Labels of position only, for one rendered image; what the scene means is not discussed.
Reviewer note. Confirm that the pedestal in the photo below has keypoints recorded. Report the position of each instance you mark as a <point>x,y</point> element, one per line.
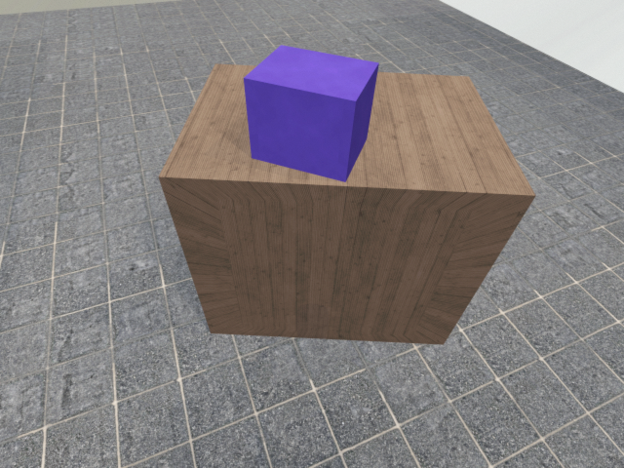
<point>394,254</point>

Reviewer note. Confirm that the carton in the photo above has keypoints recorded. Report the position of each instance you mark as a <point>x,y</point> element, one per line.
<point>310,111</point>

